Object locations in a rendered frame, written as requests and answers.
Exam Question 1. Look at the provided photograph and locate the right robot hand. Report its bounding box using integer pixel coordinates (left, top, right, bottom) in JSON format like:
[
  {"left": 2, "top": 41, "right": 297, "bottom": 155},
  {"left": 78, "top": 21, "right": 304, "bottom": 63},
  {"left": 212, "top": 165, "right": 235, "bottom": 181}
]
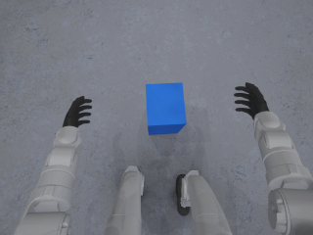
[{"left": 234, "top": 82, "right": 269, "bottom": 120}]

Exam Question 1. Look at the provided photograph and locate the right robot forearm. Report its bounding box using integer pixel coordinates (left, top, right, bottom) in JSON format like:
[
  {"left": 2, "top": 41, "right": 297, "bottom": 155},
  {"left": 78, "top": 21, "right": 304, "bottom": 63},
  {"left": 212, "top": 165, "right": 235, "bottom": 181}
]
[{"left": 253, "top": 111, "right": 313, "bottom": 191}]

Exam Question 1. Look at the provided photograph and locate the robot left shin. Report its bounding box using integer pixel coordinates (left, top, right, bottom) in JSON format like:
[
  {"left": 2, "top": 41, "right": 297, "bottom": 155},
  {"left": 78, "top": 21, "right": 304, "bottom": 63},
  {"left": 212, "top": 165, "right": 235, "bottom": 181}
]
[{"left": 121, "top": 165, "right": 140, "bottom": 180}]

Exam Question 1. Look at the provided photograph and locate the robot shin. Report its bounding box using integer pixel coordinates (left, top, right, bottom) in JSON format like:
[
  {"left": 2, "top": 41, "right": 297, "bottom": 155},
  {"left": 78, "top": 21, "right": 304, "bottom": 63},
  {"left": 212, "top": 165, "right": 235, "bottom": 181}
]
[
  {"left": 121, "top": 165, "right": 140, "bottom": 180},
  {"left": 180, "top": 170, "right": 199, "bottom": 207}
]

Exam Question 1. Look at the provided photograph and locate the robot right shin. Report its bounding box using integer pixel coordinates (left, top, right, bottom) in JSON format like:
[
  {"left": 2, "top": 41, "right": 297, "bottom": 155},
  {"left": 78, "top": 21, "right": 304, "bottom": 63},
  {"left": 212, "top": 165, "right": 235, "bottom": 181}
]
[{"left": 180, "top": 170, "right": 199, "bottom": 207}]

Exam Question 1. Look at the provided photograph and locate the left robot forearm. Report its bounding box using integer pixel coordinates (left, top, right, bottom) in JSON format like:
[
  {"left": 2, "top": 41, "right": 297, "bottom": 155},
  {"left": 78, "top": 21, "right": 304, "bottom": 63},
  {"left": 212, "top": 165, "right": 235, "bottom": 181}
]
[{"left": 13, "top": 125, "right": 82, "bottom": 235}]

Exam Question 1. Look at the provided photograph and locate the robot right upper arm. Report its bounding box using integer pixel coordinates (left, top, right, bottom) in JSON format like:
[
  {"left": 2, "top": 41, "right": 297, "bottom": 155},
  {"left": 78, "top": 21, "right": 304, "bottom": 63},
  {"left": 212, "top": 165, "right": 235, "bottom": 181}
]
[{"left": 268, "top": 188, "right": 313, "bottom": 235}]

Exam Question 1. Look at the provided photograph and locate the left robot hand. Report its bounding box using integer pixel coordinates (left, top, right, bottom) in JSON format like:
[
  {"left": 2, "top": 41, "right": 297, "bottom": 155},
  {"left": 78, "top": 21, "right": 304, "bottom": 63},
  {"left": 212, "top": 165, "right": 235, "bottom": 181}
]
[{"left": 63, "top": 96, "right": 92, "bottom": 127}]

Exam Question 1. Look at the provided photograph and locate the robot left upper arm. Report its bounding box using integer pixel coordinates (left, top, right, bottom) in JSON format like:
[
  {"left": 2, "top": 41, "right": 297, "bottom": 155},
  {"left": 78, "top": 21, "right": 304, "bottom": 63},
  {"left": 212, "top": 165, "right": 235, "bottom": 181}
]
[{"left": 17, "top": 211, "right": 72, "bottom": 235}]

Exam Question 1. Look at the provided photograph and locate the carton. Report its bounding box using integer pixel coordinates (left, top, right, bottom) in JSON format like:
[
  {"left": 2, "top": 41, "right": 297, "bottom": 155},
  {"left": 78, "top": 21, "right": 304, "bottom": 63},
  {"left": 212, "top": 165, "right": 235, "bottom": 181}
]
[{"left": 146, "top": 82, "right": 187, "bottom": 135}]

